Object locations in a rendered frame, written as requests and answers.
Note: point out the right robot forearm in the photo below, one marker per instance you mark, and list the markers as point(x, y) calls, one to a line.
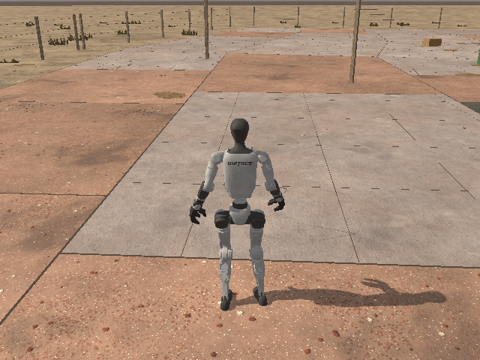
point(277, 193)

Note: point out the right robot upper arm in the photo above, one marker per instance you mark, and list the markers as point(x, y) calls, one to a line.
point(267, 170)

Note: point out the left robot hand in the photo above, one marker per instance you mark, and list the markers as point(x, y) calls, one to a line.
point(194, 213)

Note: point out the right robot hand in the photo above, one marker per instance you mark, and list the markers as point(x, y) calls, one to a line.
point(281, 204)

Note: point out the left robot forearm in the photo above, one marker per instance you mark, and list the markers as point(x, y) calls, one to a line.
point(200, 198)

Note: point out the left robot upper arm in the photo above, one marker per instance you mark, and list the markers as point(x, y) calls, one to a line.
point(212, 168)

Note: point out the right robot thigh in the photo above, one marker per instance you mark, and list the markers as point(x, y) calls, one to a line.
point(257, 221)

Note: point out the robot left shin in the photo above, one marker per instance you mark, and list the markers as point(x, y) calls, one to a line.
point(225, 272)

